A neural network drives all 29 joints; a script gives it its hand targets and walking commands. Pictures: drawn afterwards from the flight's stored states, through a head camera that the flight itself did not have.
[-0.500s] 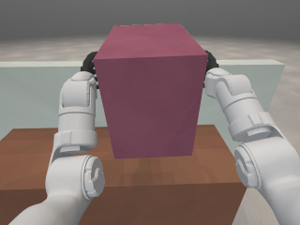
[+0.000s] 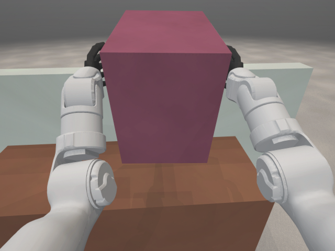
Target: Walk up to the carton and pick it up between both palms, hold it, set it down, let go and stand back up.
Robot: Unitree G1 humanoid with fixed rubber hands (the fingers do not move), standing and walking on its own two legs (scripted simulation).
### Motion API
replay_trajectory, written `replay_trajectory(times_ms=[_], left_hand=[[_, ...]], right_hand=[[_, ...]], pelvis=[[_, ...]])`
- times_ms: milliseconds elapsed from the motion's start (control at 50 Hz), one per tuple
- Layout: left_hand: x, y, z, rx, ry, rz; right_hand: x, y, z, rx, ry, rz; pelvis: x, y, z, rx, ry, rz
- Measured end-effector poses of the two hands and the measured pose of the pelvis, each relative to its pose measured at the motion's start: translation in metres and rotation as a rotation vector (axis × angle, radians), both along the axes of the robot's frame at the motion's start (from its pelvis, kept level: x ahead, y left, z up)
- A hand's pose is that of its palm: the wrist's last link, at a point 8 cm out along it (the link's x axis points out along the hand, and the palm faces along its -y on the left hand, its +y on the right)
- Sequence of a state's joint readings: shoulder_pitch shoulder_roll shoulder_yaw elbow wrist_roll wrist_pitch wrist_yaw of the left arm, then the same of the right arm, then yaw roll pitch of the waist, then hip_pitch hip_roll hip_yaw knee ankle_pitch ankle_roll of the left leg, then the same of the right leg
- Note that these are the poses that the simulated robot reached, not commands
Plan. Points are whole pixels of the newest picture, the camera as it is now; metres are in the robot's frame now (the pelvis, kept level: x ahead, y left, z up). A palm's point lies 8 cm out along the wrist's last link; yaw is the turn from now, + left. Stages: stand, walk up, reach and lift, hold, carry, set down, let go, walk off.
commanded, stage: set down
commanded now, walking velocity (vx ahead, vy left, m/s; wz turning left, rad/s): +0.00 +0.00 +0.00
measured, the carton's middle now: (164, 82) +0.46 +0.00 +0.29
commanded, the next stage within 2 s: none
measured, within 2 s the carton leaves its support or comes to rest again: neither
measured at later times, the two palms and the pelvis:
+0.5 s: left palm (92, 102) +0.39 +0.17 +0.27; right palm (216, 106) +0.39 -0.13 +0.25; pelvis +0.01 -0.01 +0.00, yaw +2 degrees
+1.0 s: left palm (101, 109) +0.40 +0.16 +0.25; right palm (219, 116) +0.40 -0.15 +0.21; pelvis +0.01 -0.01 +0.00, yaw +1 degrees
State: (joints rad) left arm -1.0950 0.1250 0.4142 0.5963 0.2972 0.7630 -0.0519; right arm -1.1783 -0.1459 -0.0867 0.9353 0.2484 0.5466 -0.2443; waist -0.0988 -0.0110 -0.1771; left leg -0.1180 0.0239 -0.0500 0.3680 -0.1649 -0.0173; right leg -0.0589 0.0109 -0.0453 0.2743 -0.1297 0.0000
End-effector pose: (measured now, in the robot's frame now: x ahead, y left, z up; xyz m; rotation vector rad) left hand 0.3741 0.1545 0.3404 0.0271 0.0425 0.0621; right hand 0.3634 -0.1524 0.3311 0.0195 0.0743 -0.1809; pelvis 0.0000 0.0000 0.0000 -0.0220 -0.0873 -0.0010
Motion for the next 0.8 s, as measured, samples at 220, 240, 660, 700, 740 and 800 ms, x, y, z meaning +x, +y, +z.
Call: replay_trajectory(times_ms=[220,240,660,700,740,800], left_hand=[[0.012,0.015,-0.010,0.047,-0.041,0.032],[0.012,0.017,-0.015,0.049,-0.039,0.035],[0.017,0.011,-0.074,0.029,-0.017,0.050],[0.017,0.009,-0.074,0.033,-0.021,0.048],[0.018,0.007,-0.074,0.035,-0.020,0.045],[0.020,0.005,-0.077,0.037,-0.005,0.041]], right_hand=[[0.023,0.016,-0.027,-0.012,-0.049,0.035],[0.024,0.017,-0.033,-0.015,-0.046,0.038],[0.030,0.013,-0.095,-0.039,-0.035,0.041],[0.030,0.011,-0.096,-0.038,-0.040,0.038],[0.030,0.009,-0.097,-0.036,-0.040,0.035],[0.030,0.008,-0.103,-0.031,-0.026,0.031]], pelvis=[[0.013,0.002,0.001,0.005,-0.043,0.017],[0.014,0.002,0.001,0.005,-0.048,0.020],[0.010,-0.010,0.000,0.007,-0.089,0.033],[0.010,-0.010,0.000,0.007,-0.086,0.031],[0.010,-0.010,0.000,0.008,-0.086,0.030],[0.009,-0.010,0.000,0.010,-0.089,0.030]])
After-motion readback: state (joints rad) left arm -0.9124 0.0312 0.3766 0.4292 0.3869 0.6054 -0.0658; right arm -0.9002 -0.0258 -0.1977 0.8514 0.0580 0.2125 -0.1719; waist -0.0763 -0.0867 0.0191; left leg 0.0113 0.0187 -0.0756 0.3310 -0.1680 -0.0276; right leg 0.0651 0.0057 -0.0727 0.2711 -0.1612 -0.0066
